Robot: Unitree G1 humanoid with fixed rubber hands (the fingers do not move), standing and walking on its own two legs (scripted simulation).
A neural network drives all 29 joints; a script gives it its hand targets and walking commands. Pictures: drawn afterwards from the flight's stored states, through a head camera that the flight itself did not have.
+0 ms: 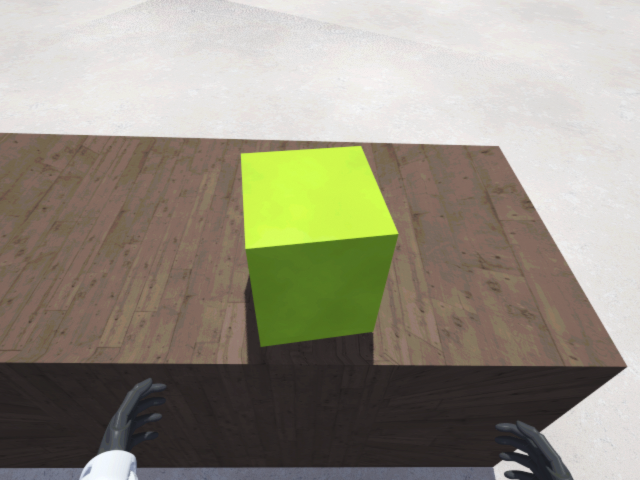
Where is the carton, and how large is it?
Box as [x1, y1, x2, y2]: [241, 146, 397, 346]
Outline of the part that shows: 360,146 241,154 245,248 261,346 360,333 373,330 397,237 397,231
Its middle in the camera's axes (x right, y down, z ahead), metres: -0.02 +0.01 +0.66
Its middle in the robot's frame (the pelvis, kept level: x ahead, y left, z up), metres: +0.48 +0.03 -0.01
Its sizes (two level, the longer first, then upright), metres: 0.210 0.200 0.250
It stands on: a pedestal, 0.65 m high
